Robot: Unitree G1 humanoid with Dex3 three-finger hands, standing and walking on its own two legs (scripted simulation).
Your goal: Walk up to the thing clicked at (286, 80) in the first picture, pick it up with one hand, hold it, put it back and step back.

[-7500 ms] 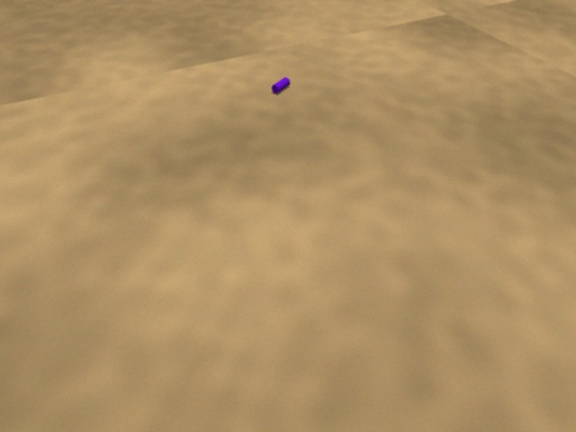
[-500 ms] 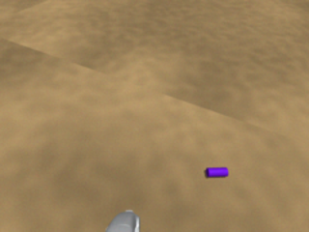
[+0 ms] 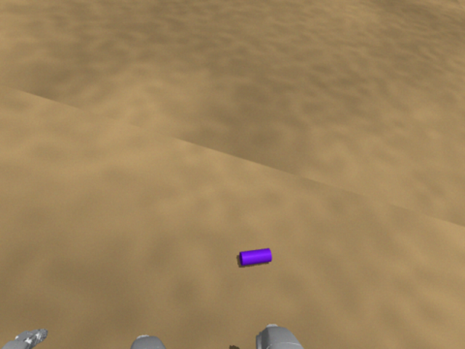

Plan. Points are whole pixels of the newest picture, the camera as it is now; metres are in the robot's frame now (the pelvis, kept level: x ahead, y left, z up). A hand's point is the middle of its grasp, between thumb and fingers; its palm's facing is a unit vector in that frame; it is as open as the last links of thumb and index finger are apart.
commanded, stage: walk up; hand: left
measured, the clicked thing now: (255, 256) +0.56 -0.20 -0.71
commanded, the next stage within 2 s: none
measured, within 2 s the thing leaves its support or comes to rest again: neither
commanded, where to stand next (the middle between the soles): +0.21 -0.41 m, yaw +7 degrees
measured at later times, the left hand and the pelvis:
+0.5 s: hand out of the picture +0.14 +0.10 -0.15, palm faces -0.02 -0.95 -0.30, open 7.4 cm; pelvis +0.06 -0.18 +0.01, yaw +2 degrees
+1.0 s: hand (280, 347) +0.14 -0.11 -0.15, palm faces +0.04 -0.94 -0.34, open 7.4 cm; pelvis +0.09 -0.39 +0.00, yaw +4 degrees
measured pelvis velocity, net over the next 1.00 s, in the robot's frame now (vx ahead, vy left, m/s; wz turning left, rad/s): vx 0.09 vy -0.39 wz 0.07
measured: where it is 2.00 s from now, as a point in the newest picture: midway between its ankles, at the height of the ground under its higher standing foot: outside the picture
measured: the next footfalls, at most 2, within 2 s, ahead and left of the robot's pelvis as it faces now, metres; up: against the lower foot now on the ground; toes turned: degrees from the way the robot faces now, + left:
right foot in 0.02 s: +0.09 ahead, -0.20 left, +0.00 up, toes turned -2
left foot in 0.32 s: +0.16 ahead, -0.06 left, +0.00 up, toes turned +8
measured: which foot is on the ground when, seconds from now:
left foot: down 0.00-0.04, up 0.06-0.30, down 0.32-0.76, up 0.78-0.98, down 1.00-1.00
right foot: up 0.00-0.00, down 0.02-0.32, up 0.34-0.72, down 0.74-1.00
